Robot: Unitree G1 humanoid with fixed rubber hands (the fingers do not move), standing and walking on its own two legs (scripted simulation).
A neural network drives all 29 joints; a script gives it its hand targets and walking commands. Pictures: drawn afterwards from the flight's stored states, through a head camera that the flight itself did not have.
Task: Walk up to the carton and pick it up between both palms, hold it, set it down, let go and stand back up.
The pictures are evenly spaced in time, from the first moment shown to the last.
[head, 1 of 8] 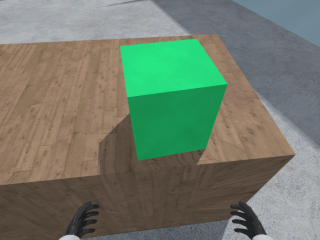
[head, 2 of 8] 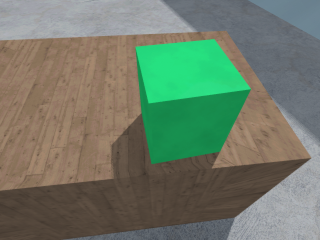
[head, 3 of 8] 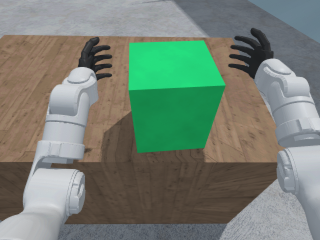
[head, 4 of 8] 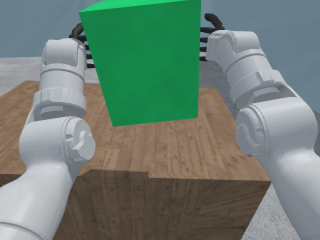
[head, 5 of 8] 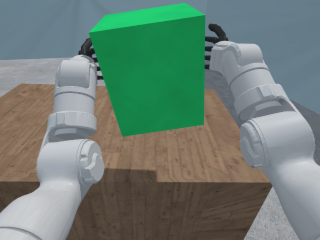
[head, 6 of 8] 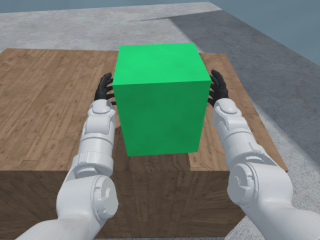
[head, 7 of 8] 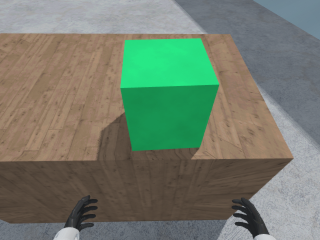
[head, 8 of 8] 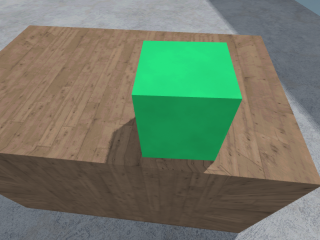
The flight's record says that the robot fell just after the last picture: no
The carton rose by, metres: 0.27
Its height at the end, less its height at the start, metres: +0.00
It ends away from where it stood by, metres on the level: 0.01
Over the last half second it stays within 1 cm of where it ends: yes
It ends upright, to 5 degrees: yes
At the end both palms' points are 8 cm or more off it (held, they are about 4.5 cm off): yes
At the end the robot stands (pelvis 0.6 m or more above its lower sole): yes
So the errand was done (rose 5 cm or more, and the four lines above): yes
